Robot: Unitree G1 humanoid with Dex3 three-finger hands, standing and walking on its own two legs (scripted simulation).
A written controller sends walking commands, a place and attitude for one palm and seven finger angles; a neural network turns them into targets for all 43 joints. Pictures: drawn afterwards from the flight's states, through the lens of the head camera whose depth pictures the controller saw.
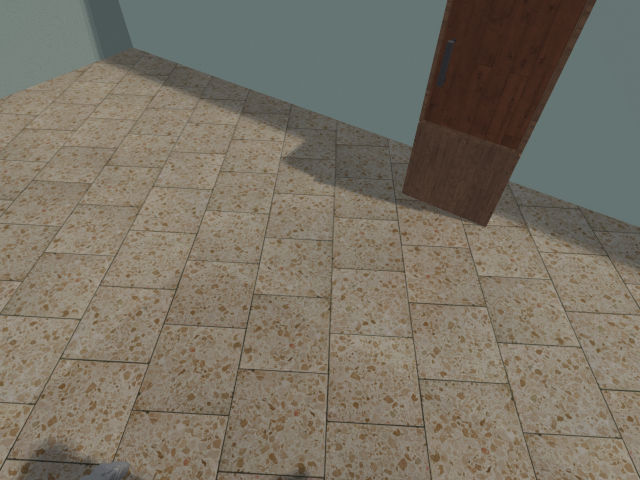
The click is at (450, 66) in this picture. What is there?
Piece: cupboard door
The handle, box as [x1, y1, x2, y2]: [436, 38, 456, 86]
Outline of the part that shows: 456,38 447,41 436,84 438,86 441,86 445,79 444,76 453,43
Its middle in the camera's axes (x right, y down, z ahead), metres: +0.45 -0.63 +1.38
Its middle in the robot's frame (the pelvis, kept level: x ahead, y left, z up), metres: +1.46 -0.38 -0.09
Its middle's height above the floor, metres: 0.68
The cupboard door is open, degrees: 0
